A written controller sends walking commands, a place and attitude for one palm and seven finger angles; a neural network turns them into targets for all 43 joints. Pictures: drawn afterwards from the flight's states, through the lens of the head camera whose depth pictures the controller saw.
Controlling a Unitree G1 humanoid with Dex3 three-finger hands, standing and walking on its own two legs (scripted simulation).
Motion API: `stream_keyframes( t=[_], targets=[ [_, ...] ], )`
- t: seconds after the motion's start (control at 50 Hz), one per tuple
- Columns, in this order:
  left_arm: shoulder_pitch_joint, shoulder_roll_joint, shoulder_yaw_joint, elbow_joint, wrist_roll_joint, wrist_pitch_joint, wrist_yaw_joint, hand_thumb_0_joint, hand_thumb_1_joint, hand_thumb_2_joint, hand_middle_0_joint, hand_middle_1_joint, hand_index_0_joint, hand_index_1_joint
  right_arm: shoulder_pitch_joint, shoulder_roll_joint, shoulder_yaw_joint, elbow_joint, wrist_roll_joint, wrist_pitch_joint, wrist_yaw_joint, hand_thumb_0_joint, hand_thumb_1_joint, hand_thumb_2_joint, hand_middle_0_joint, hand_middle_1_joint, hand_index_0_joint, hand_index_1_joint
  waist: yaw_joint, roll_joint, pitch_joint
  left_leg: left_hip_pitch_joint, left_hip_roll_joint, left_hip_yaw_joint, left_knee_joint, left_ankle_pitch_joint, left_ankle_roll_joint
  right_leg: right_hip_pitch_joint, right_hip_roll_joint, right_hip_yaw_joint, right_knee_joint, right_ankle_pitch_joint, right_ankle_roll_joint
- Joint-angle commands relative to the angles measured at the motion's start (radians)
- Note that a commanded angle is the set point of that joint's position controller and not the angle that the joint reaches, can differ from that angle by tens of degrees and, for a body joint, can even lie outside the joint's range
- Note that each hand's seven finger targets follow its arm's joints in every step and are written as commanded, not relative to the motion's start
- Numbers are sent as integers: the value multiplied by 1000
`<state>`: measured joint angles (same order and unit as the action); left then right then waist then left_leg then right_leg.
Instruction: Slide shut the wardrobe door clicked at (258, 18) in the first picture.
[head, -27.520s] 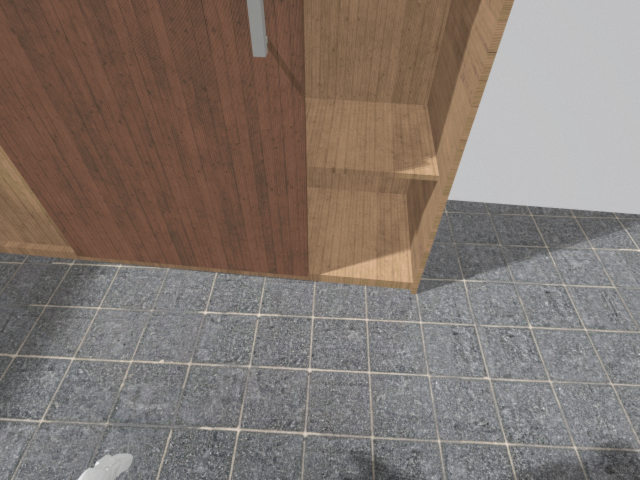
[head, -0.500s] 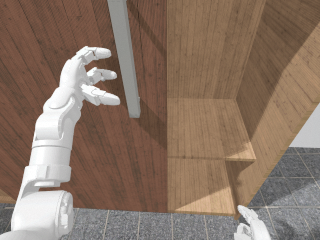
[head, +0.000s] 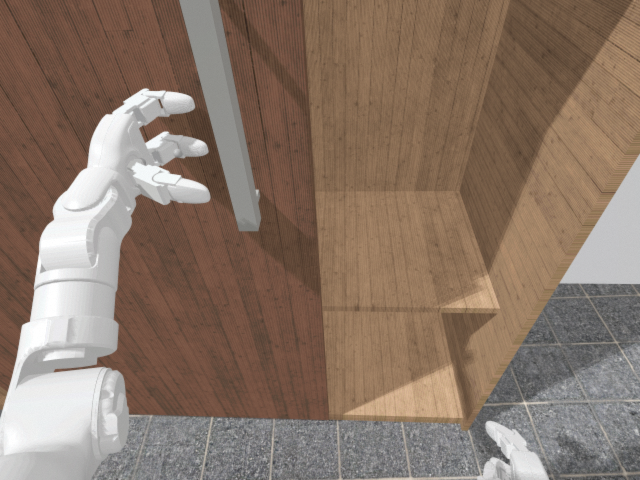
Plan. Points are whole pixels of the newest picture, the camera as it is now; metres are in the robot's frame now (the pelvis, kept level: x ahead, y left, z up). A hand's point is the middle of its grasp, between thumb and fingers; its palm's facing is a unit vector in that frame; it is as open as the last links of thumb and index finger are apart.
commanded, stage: move the hooked fingers beside the handle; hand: left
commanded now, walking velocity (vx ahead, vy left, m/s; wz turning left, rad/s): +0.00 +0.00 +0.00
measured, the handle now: (234, 123) +0.44 +0.11 +0.26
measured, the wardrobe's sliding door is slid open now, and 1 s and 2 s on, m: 0.40 0.40 0.40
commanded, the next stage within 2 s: none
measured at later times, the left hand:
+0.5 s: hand (174, 152) +0.41 +0.17 +0.25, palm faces -0.04 -1.00 -0.02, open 13.2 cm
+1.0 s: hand (172, 152) +0.41 +0.17 +0.25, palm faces -0.03 -1.00 -0.04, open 13.1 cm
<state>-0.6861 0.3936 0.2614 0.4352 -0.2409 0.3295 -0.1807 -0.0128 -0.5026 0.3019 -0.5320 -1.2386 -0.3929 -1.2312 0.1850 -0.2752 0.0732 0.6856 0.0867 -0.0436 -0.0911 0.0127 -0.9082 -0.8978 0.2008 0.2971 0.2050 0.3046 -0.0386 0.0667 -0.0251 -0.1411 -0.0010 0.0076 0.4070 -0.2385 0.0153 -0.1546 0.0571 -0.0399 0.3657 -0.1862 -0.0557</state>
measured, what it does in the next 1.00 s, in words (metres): stands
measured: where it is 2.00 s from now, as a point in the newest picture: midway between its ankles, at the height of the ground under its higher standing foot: outside the picture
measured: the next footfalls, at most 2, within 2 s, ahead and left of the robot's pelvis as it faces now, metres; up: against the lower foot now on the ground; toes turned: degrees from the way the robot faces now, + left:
none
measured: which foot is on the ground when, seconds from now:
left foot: down 0.00-1.00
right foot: down 0.00-1.00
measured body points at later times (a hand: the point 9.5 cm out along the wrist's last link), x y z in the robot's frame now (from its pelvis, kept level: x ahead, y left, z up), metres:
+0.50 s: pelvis -0.01 +0.00 +0.00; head -0.03 -0.02 +0.45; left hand +0.40 +0.23 +0.25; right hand +0.14 -0.25 -0.10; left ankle -0.01 +0.11 -0.74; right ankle +0.01 -0.08 -0.74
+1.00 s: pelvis -0.02 +0.01 +0.00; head -0.03 -0.01 +0.45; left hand +0.41 +0.23 +0.25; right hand +0.13 -0.24 -0.10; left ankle -0.01 +0.11 -0.74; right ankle +0.01 -0.08 -0.74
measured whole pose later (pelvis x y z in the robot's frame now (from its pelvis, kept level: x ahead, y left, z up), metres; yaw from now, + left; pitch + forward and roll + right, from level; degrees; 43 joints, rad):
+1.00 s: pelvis -0.02 +0.01 +0.00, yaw +0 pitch -2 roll -1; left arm -0.80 0.40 0.22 0.60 -0.23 0.25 -0.19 -0.01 -0.50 0.30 -0.59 -1.21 -0.47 -1.22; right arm 0.21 -0.27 0.09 0.72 0.09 -0.12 -0.12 0.01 -0.91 -0.90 0.20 0.30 0.21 0.30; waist -0.04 0.06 -0.01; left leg -0.16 -0.02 0.01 0.41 -0.22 0.03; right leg -0.17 0.04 -0.04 0.37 -0.16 -0.04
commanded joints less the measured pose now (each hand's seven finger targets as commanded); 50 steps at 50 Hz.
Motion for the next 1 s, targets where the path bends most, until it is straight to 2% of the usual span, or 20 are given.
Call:
stream_keyframes(
  t=[0.0, 0.04, 0.1, 0.16, 0.18, 0.2, 0.26, 0.28, 0.36, 0.42, 0.46, 0.52, 0.56, 0.64, 0.68, 0.72, 0.78, 0.88, 0.92, 0.98],
  targets=[
    [-584, 385, 167, -200, 19, -110, 57, 0, -500, 300, -300, -1200, -300, -1200, -131, -113, -44, -154, 0, -67, -10, 0, -900, -900, 200, 300, 200, 300, 27, -56, -248, -25, -4, -17, -43, 85, 43, 129, -77, 94, -75, 64, 45],
    [-561, 418, 200, -172, 15, -110, 54, 0, -500, 300, -300, -1200, -300, -1200, -126, -115, -46, -152, 0, -71, -12, 0, -900, -900, 200, 300, 200, 300, 33, -92, -260, -39, -1, -15, -38, 89, 43, 146, -79, 102, -74, 65, 49],
    [-585, 445, 206, -153, 16, -123, 51, 0, -500, 300, -300, -1200, -300, -1200, -121, -119, -48, -144, 1, -73, -14, 0, -900, -900, 200, 300, 200, 300, 29, -95, -253, -59, 2, -15, -38, 70, 41, 152, -86, 114, -79, 37, 50],
    [-577, 461, 213, -143, 17, -130, 51, 0, -500, 300, -300, -1200, -300, -1200, -118, -118, -49, -143, 2, -75, -12, 0, -900, -900, 200, 300, 200, 300, 34, -52, -250, -65, 3, -13, -33, 61, 37, 151, -91, 123, -81, 13, 49],
    [-593, 472, 218, -151, 19, -133, 51, 0, -500, 300, -300, -1200, -300, -1200, -118, -120, -48, -143, 2, -77, -14, 0, -900, -900, 200, 300, 200, 300, 29, -60, -250, -65, 4, -14, -32, 61, 38, 150, -91, 124, -81, 16, 49],
    [-616, 448, 192, -158, 22, -134, 46, 0, -500, 300, -300, -1200, -300, -1200, -120, -118, -46, -146, 3, -79, -14, 0, -900, -900, 200, 300, 200, 300, 24, -27, -255, -57, 1, -13, -34, 62, 38, 143, -89, 119, -79, 19, 47],
    [-583, 475, 216, -111, 15, -135, 48, 0, -500, 300, -300, -1200, -300, -1200, -109, -121, -50, -138, 4, -78, -14, 0, -900, -900, 200, 300, 200, 300, 29, -75, -239, -78, 5, -12, -29, 58, 35, 151, -92, 124, -82, 9, 51],
    [-613, 480, 213, -135, 18, -141, 47, 0, -500, 300, -300, -1200, -300, -1200, -113, -122, -47, -142, 3, -80, -16, 0, -900, -900, 200, 300, 200, 300, 25, -61, -241, -74, 6, -15, -33, 51, 37, 145, -91, 126, -83, 0, 50],
    [-637, 447, 182, -123, 20, -146, 49, 0, -500, 300, -300, -1200, -300, -1200, -109, -119, -48, -140, 5, -87, -17, 0, -900, -900, 200, 300, 200, 300, 19, -41, -229, -59, 7, -18, -39, 32, 35, 116, -86, 112, -91, -34, 47],
    [-661, 455, 181, -88, 20, -147, 52, 0, -500, 300, -300, -1200, -300, -1200, -101, -126, -46, -130, 5, -92, -23, 0, -900, -900, 200, 300, 200, 300, 10, -97, -218, -78, 11, -20, -40, 13, 37, 113, -85, 120, -95, -64, 51],
    [-646, 466, 181, -68, 20, -150, 55, 0, -500, 300, -300, -1200, -300, -1200, -100, -125, -49, -125, 6, -90, -24, 0, -900, -900, 200, 300, 200, 300, 15, -94, -220, -85, 13, -18, -38, 1, 35, 116, -90, 125, -99, -93, 52],
    [-686, 465, 169, -55, 25, -157, 55, 0, -500, 300, -300, -1200, -300, -1200, -96, -125, -44, -118, 4, -95, -28, 0, -900, -900, 200, 300, 200, 300, 8, -68, -212, -92, 13, -20, -37, -16, 33, 105, -91, 130, -103, -118, 50],
    [-687, 454, 149, -39, 29, -159, 56, 0, -500, 300, -300, -1200, -300, -1200, -94, -124, -44, -112, 6, -94, -27, 0, -900, -900, 200, 300, 200, 300, 8, -28, -206, -84, 13, -21, -39, -18, 30, 91, -92, 120, -101, -120, 46],
    [-724, 464, 162, -65, 28, -163, 61, 0, -500, 300, -300, -1200, -300, -1200, -91, -124, -41, -117, 5, -104, -33, 0, -900, -900, 200, 300, 200, 300, 8, -48, -243, -67, 13, -25, -41, 8, 34, 110, -86, 114, -93, -81, 46],
    [-714, 445, 152, -57, 23, -168, 63, 0, -500, 300, -300, -1200, -300, -1200, -88, -124, -39, -115, 6, -106, -34, 0, -900, -900, 200, 300, 200, 300, 6, -66, -228, -57, 14, -32, -52, 1, 35, 91, -79, 96, -90, -78, 45],
    [-744, 441, 149, -72, 25, -172, 64, 0, -500, 300, -300, -1200, -300, -1200, -85, -125, -38, -114, 6, -114, -35, 0, -900, -900, 200, 300, 200, 300, 5, -45, -236, -32, 14, -34, -60, 8, 36, 80, -73, 85, -88, -59, 43],
    [-733, 440, 148, -54, 20, -174, 67, 0, -500, 300, -300, -1200, -300, -1200, -85, -126, -36, -108, 5, -117, -38, 0, -900, -900, 200, 300, 200, 300, 6, -77, -222, -43, 16, -36, -64, -6, 38, 80, -74, 87, -91, -75, 46],
    [-766, 412, 119, -75, 32, -180, 73, 0, -500, 300, -300, -1200, -300, -1200, -87, -122, -33, -108, 6, -126, -40, 0, -900, -900, 200, 300, 200, 300, 2, -6, -223, -14, 14, -39, -77, -18, 35, 56, -71, 73, -88, -74, 41],
    [-766, 398, 113, -51, 28, -175, 74, 0, -500, 300, -300, -1200, -300, -1200, -85, -122, -31, -103, 6, -132, -41, 0, -900, -900, 200, 300, 200, 300, 2, -39, -213, -24, 15, -42, -80, -31, 36, 54, -69, 76, -90, -87, 44],
    [-771, 403, 112, -54, 27, -180, 77, 0, -500, 300, -300, -1200, -300, -1200, -87, -124, -31, -99, 6, -135, -44, 0, -900, -900, 200, 300, 200, 300, 2, -49, -216, -24, 17, -41, -83, -44, 37, 56, -72, 78, -94, -103, 46]
  ],
)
